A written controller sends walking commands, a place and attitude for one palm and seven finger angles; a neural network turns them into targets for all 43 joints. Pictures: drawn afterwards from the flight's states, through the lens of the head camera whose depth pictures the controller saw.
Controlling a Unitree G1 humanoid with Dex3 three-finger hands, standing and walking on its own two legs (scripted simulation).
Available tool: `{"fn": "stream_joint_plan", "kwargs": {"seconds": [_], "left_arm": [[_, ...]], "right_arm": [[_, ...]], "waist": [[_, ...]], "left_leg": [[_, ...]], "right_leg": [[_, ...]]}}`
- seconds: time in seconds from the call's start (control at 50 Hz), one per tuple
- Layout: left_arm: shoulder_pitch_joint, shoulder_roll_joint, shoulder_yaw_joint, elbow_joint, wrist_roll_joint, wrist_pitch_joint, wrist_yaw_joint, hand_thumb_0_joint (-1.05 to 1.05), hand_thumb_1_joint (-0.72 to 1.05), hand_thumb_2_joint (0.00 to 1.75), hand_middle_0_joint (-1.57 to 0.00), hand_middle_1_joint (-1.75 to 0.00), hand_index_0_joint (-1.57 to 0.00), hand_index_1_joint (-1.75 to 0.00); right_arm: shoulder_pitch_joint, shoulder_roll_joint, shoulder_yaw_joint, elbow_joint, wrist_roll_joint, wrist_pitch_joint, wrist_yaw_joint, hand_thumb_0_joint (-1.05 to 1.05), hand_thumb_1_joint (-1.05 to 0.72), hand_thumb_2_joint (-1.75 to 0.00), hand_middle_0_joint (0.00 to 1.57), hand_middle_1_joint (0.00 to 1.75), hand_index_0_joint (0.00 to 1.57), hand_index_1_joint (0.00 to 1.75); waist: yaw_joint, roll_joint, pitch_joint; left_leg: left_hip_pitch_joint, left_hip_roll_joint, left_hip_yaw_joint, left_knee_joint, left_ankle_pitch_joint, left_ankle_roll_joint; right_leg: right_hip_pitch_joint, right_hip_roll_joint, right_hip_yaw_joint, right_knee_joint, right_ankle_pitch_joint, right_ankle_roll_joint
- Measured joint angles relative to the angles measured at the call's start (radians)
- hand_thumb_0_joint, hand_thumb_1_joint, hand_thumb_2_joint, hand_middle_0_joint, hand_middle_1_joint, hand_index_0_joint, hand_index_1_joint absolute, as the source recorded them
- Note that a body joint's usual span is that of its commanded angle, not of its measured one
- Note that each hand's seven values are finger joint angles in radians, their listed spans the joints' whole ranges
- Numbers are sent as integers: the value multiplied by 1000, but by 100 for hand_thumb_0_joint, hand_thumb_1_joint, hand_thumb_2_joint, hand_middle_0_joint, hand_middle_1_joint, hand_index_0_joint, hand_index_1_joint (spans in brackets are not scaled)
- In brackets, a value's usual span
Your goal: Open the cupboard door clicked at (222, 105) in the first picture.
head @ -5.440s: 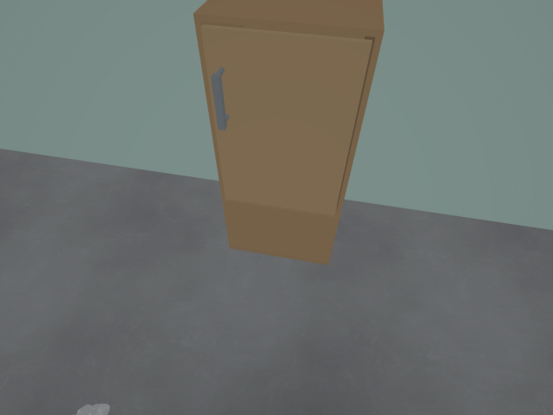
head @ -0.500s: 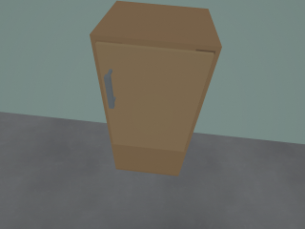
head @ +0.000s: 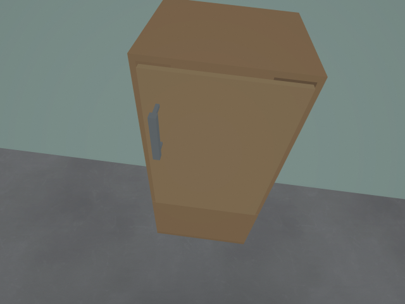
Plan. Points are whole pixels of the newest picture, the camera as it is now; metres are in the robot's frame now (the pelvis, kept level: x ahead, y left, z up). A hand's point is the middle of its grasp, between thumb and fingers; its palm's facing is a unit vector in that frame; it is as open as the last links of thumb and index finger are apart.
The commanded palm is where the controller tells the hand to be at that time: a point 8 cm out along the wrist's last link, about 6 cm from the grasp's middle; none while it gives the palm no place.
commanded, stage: come to a stop and stand still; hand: left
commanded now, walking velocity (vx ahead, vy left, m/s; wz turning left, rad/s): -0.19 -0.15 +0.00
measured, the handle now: (156, 132) +0.52 +0.16 +0.01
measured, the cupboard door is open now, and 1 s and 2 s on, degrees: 0 0 0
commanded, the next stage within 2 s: look again from close up in 0.76 s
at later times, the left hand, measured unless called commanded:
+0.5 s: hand out of the picture -0.01 +0.15 -0.17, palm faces +0.04 -0.98 -0.18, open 7.3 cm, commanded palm none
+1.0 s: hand out of the picture -0.09 +0.14 -0.17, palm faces +0.02 -0.99 -0.16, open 7.4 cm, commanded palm none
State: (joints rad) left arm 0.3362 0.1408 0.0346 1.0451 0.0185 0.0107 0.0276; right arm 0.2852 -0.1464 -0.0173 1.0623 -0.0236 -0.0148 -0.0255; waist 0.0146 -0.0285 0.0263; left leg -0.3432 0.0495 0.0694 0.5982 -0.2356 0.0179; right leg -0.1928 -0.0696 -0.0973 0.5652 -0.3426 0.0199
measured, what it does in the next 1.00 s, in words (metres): steps on the spot: right foot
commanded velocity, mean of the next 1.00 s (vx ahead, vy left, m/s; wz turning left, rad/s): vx -0.02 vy -0.01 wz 0.00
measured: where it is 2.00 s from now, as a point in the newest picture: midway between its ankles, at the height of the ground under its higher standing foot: outside the picture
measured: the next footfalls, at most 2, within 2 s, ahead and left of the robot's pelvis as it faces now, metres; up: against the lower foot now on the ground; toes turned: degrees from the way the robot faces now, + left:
right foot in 0.22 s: +0.01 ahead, -0.12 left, +0.00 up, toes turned +1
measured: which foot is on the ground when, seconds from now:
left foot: down 0.00-1.00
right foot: down 0.00-0.08, up 0.10-0.20, down 0.22-1.00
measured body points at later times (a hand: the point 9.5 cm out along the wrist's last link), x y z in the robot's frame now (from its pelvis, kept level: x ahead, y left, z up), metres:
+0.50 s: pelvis -0.04 -0.02 +0.01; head -0.04 -0.01 +0.46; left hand -0.01 +0.20 -0.15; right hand +0.00 -0.25 -0.14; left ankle -0.01 +0.09 -0.73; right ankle -0.03 -0.13 -0.73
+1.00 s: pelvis -0.05 -0.01 +0.00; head -0.06 -0.01 +0.45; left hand -0.09 +0.20 -0.16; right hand -0.08 -0.23 -0.16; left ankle -0.01 +0.09 -0.73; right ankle -0.03 -0.13 -0.73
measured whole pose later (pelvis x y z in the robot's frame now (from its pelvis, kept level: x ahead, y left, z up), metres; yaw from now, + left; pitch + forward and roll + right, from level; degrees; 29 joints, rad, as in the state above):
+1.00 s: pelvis -0.05 -0.01 +0.00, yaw +0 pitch -1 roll -1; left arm 0.41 0.12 0.00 1.05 0.03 0.01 0.03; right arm 0.38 -0.13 -0.02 1.03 -0.03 0.02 -0.02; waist -0.01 0.02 -0.01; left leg -0.34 0.02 0.04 0.59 -0.24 0.03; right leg -0.27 -0.02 -0.11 0.54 -0.26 -0.01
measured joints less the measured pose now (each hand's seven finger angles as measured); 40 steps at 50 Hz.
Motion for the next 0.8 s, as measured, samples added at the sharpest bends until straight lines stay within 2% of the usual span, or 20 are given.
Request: {"fn": "stream_joint_plan", "kwargs": {"seconds": [0.1,0.18,0.24,0.3,0.36,0.42,0.48,0.58,0.8], "left_arm": [[-23,13,-3,-29,2,3,-3,0,91,90,-20,-30,-20,-30],[-48,28,9,-56,4,19,-5,0,91,90,-20,-30,-20,-30],[-56,30,15,-77,10,13,-5,0,91,90,-20,-30,-20,-30],[-51,24,6,-85,13,6,-1,0,91,90,-20,-30,-20,-30],[-45,16,-5,-81,13,-2,1,0,91,90,-20,-30,-20,-30],[-41,12,-11,-65,7,-5,6,0,92,90,-20,-30,-20,-30],[-53,21,-12,-39,1,2,6,1,93,90,-20,-30,-20,-30],[-39,21,-25,-9,-1,-5,-2,1,93,90,-20,-30,-20,-30],[36,-10,-31,53,-2,-11,-4,0,91,90,-20,-30,-20,-30]], "right_arm": [[-59,1,-10,-28,7,4,-16,2,-94,-90,20,30,20,30],[-104,1,-22,-64,2,11,-17,1,-93,-90,20,30,20,30],[-114,-10,-30,-76,4,25,-13,1,-92,-90,20,30,20,30],[-104,-17,-37,-70,6,54,-4,0,-91,-90,20,30,20,30],[-91,-14,-36,-53,7,61,0,0,-92,-90,20,30,20,30],[-73,-16,-30,-38,10,43,0,0,-93,-90,20,30,20,30],[-63,-8,-15,-6,7,33,-4,0,-94,-90,20,30,20,30],[-30,-7,3,22,5,29,2,0,-94,-90,20,30,20,30],[46,33,19,62,4,26,6,0,-91,-90,20,30,20,30]], "waist": [[7,-17,24],[-3,-2,44],[-4,25,40],[-8,43,18],[-4,39,-3],[-9,39,-14],[-1,12,-7],[3,6,-15],[-2,11,-20]], "left_leg": [[10,-9,25,-63,38,7],[-6,8,33,-68,57,-1],[-38,22,25,-28,53,-16],[-65,5,-14,59,-97,-16],[-49,-16,-24,121,-139,-18],[40,-18,-23,-11,-22,-15],[68,-25,-16,-48,-2,-7],[95,-29,-18,-133,45,-6],[92,-34,-23,-167,76,-5]], "right_leg": [[-30,-3,35,1,15,-10],[-76,27,34,77,-64,-20],[-64,46,23,11,46,-25],[-68,49,5,20,29,-39],[-63,47,1,6,33,-46],[-66,59,-5,15,35,-43],[-40,55,2,-21,61,-37],[-11,56,-1,-111,120,-38],[-12,54,-7,-143,146,-39]]}}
